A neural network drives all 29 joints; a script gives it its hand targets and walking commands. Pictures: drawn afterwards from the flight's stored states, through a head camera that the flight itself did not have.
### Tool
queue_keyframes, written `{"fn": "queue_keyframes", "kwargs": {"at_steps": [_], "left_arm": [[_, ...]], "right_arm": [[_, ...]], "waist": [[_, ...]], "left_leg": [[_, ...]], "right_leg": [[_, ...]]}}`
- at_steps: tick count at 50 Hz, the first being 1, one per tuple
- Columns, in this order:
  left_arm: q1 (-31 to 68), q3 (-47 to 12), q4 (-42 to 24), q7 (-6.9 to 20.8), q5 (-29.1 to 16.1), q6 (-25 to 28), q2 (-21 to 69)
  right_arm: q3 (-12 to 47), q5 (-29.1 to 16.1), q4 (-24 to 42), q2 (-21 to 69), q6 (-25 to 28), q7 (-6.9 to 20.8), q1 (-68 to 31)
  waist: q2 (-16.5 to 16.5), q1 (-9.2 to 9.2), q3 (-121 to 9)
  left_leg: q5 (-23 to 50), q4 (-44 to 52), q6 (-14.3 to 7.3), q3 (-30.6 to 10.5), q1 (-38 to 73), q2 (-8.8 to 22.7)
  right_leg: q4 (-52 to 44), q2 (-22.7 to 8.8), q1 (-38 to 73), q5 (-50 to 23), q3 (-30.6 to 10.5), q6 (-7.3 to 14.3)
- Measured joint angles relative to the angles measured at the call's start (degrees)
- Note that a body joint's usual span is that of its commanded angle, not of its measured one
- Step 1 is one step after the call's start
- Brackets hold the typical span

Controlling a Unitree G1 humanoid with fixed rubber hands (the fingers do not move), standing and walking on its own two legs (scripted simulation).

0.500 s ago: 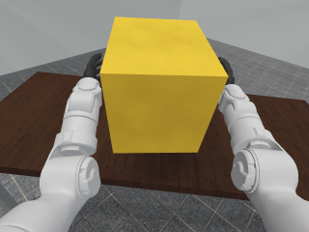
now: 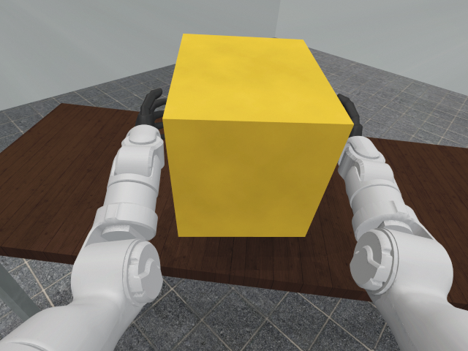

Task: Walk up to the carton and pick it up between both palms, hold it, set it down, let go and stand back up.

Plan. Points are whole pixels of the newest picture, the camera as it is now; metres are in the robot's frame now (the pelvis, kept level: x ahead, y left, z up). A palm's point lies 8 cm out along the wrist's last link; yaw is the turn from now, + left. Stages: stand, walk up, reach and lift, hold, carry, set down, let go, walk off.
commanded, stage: set down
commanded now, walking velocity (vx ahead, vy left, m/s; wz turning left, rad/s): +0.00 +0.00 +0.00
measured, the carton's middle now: (243, 134) +0.49 +0.00 +0.17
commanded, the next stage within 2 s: none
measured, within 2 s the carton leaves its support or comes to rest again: rests again in 1.68 s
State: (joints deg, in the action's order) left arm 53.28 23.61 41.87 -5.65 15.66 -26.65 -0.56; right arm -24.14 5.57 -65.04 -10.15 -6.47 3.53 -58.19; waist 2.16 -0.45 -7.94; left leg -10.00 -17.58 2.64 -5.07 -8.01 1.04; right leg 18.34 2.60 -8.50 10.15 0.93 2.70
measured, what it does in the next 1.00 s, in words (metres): stands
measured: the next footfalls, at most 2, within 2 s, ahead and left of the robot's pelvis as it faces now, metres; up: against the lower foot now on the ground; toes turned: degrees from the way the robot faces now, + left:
none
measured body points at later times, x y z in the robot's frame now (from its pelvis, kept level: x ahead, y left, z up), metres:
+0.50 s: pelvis +0.00 +0.00 +0.00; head -0.02 +0.01 +0.45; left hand +0.43 +0.16 +0.18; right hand +0.44 -0.19 +0.19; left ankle -0.01 +0.15 -0.75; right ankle -0.01 -0.09 -0.75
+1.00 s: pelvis +0.01 +0.00 +0.00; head +0.03 +0.00 +0.45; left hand +0.44 +0.15 +0.13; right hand +0.47 -0.19 +0.15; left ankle -0.01 +0.15 -0.75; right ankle +0.00 -0.08 -0.75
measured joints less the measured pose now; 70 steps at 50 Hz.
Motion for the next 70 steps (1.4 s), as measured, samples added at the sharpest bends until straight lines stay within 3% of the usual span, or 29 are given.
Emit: {"fn": "queue_keyframes", "kwargs": {"at_steps": [32,70], "left_arm": [[-2.2,2.5,0.7,-1.1,1.2,5.3,3.7],[-6.2,3.0,0.7,-2.2,1.1,13.1,5.7]], "right_arm": [[-6.6,8.2,1.6,0.1,3.6,4.0,1.9],[-6.9,10.2,-0.1,0.0,10.7,4.2,2.6]], "waist": [[-1.2,2.52,-0.1],[-1.5,4.63,-0.2]], "left_leg": [[0.3,0.8,-0.1,2.2,-4.1,0.3],[0.5,1.1,-0.1,4.9,-9.3,1.0]], "right_leg": [[0.5,-0.3,-5.3,-0.1,-0.2,-0.1],[0.5,-0.5,-11.4,-0.7,1.3,0.3]]}}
